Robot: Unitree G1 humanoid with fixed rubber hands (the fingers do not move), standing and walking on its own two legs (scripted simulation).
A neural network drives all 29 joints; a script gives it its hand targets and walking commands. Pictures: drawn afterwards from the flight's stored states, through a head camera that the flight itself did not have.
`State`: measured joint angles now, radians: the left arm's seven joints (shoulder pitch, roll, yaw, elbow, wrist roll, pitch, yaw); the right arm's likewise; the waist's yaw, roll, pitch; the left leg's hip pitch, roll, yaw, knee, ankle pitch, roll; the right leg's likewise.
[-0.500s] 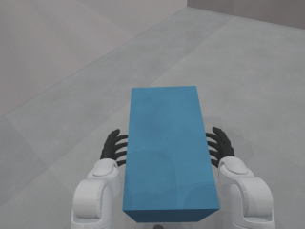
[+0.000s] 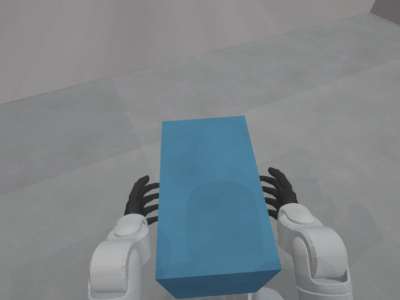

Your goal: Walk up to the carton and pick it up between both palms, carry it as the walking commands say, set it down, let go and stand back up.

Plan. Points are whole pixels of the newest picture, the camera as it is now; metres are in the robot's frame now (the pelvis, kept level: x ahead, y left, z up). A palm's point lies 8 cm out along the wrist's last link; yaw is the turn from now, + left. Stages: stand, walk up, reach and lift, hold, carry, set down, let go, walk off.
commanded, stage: carry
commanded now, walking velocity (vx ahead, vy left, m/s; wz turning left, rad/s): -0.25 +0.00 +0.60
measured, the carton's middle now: (209, 208) +0.30 +0.01 +0.00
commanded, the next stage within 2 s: none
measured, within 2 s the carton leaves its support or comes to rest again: neither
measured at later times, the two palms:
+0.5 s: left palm out of the picture +0.06 +0.18 +0.11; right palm (275, 298) +0.13 -0.07 +0.11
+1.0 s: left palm out of the picture -0.16 +0.26 +0.10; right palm out of the picture -0.02 +0.04 +0.10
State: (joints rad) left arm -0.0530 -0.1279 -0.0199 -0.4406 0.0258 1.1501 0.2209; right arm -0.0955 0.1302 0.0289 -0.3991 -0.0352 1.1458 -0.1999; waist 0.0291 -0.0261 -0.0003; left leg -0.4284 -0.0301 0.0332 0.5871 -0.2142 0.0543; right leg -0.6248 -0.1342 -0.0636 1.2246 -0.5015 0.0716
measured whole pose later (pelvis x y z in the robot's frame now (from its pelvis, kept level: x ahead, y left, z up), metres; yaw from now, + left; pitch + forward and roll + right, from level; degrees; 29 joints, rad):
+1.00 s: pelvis -0.31 +0.01 +0.01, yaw +34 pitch +5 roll -1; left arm -0.09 -0.13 -0.04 -0.45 0.03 1.15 0.22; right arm -0.08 0.13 0.01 -0.46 -0.05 1.15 -0.19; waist -0.01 0.03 -0.07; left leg -0.49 -0.07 -0.04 0.42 -0.02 0.06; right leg -0.46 -0.03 -0.07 0.89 -0.50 0.02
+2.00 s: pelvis -0.52 -0.12 +0.01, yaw +55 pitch +3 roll +0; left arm -0.05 -0.13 -0.02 -0.40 0.05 1.18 0.19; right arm -0.10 0.13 0.04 -0.40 -0.05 1.21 -0.22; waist -0.04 0.06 -0.15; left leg -0.36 0.03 0.01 0.46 -0.16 -0.03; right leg -0.30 -0.05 -0.13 0.51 -0.26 -0.01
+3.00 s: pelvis -0.50 -0.13 +0.01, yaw +56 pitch +3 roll +0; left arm -0.13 -0.13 0.02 -0.19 0.08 1.01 0.17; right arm -0.17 0.14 -0.01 -0.17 -0.08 1.00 -0.18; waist -0.01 0.01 -0.09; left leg -0.39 0.04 0.00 0.51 -0.18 -0.04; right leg -0.33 -0.04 -0.14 0.57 -0.29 -0.03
